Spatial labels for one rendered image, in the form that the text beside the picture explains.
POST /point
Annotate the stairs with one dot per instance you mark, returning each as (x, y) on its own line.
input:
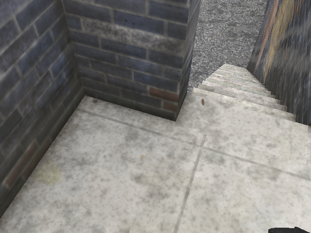
(238, 87)

